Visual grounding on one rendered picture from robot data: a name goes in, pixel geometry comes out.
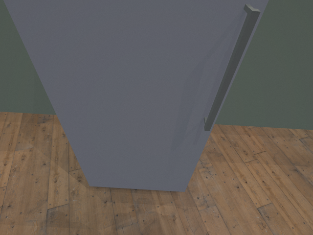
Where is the fridge door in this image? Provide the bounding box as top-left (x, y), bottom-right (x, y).
top-left (3, 0), bottom-right (269, 192)

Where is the handle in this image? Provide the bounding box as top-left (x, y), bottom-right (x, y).
top-left (204, 4), bottom-right (261, 131)

